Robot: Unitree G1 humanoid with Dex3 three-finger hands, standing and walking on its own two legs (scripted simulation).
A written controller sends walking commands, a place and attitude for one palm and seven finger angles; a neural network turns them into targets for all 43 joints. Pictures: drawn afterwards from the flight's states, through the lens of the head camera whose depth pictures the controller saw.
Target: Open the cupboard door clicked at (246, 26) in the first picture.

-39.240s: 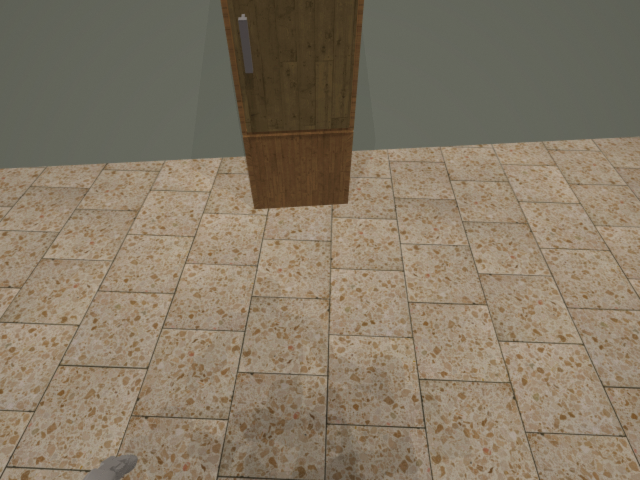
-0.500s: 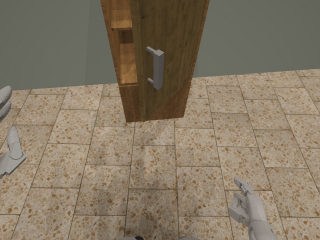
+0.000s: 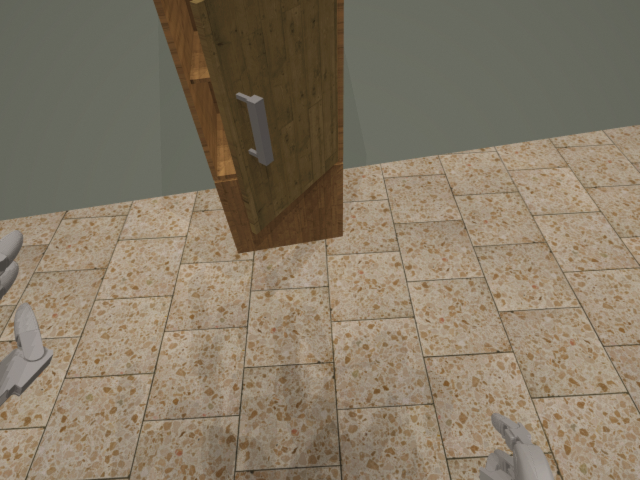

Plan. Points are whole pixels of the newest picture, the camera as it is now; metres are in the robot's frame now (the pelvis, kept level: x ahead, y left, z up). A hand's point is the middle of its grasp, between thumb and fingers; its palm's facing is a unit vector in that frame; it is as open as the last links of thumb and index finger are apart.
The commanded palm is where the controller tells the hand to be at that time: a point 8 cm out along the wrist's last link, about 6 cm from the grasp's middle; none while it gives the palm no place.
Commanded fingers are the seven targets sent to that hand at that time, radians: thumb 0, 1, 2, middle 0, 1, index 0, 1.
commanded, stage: stop stepping back and stand still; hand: left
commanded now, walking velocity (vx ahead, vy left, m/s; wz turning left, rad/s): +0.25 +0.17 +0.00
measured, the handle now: (253, 129) +0.80 +0.17 -0.02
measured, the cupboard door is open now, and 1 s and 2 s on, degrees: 42 42 42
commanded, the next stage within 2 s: none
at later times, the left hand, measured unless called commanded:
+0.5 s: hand out of the picture +0.07 +0.22 +0.15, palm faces +0.55 -0.66 -0.51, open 7.4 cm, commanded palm +0.01 +0.25 +0.17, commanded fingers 0.00 0.90 0.90 -0.20 -0.30 -0.20 -0.30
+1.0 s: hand (77, 469) +0.12 +0.19 +0.14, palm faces +0.42 -0.72 -0.55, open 7.4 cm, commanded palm +0.06 +0.23 +0.17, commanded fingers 0.00 0.90 0.90 -0.20 -0.30 -0.20 -0.30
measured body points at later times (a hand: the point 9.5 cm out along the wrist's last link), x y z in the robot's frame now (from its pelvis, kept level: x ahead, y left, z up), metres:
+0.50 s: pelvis -0.10 -0.06 -0.02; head -0.09 -0.10 +0.43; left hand +0.04 +0.26 +0.18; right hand +0.05 -0.27 -0.16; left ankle -0.13 +0.10 -0.67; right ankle -0.06 -0.08 -0.74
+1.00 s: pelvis -0.06 -0.08 +0.00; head -0.02 -0.11 +0.44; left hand +0.10 +0.22 +0.17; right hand +0.12 -0.32 -0.11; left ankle -0.07 +0.07 -0.74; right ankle -0.06 -0.08 -0.74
